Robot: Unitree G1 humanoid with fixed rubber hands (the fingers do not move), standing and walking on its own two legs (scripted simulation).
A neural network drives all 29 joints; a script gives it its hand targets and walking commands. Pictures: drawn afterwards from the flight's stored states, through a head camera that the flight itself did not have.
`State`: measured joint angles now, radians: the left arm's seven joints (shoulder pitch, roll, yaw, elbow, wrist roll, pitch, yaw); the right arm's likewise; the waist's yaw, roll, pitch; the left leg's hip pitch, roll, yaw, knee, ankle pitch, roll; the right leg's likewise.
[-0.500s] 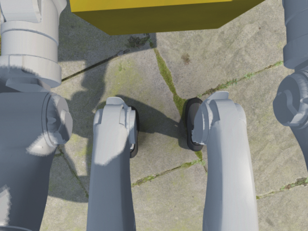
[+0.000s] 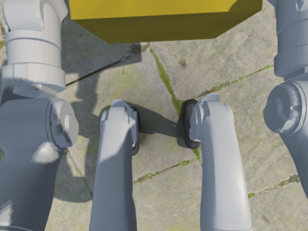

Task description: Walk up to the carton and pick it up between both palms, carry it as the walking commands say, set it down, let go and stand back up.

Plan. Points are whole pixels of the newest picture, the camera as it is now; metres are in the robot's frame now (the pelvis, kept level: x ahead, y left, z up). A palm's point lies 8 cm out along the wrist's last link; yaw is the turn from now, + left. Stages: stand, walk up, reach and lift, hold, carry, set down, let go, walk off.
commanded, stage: reach and lift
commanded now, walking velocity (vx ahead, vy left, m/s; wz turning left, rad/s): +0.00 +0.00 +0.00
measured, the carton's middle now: out of the picture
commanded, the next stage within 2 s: none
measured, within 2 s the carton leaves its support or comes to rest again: neither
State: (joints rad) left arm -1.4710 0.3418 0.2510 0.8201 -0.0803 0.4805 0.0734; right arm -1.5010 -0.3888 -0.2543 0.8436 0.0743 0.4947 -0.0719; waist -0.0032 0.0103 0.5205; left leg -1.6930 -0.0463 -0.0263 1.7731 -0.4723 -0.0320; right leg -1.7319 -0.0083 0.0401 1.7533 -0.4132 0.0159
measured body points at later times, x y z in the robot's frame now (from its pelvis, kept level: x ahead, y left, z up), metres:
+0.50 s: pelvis -0.01 +0.00 +0.05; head +0.31 -0.02 +0.36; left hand +0.55 +0.18 -0.02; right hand +0.56 -0.20 -0.02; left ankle +0.15 +0.13 -0.47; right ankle +0.17 -0.13 -0.47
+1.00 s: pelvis +0.00 +0.00 +0.11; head +0.29 -0.02 +0.45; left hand +0.53 +0.18 +0.05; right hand +0.54 -0.20 +0.05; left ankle +0.15 +0.13 -0.47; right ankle +0.17 -0.13 -0.47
